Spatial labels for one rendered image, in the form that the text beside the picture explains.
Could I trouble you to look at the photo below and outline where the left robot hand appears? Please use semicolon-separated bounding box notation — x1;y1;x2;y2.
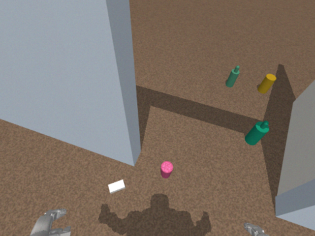
30;208;71;236

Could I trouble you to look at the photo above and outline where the right robot hand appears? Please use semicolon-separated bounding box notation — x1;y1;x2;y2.
244;223;269;236

